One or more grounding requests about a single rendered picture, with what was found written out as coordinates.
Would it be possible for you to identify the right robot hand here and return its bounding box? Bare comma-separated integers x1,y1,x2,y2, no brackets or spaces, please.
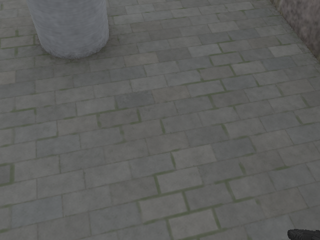
287,229,320,240

